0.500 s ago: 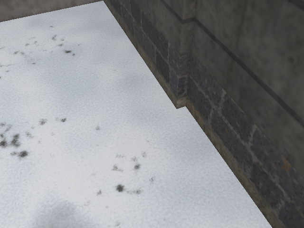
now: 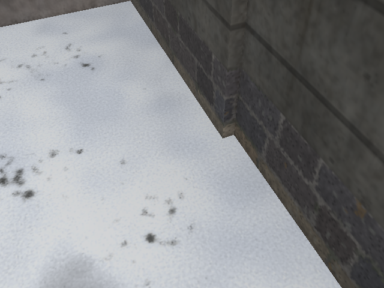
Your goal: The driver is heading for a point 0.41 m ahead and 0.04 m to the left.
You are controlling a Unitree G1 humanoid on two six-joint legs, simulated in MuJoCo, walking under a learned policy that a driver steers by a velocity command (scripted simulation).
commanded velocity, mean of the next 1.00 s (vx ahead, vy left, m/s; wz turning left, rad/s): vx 0.27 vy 0.00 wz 0.12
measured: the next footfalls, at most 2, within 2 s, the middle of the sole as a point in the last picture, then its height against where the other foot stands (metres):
left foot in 0.80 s outside the picture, level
right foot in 1.18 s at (247, 287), level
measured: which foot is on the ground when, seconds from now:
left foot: down 0.00-0.38, up 0.40-0.78, down 0.80-1.00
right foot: down 0.00-0.84, up 0.86-1.00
